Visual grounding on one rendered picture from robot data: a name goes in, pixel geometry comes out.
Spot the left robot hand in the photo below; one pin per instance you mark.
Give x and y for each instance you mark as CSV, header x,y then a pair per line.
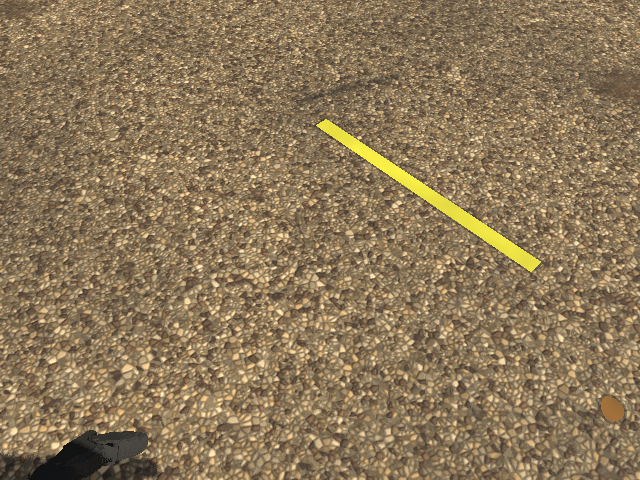
x,y
89,452

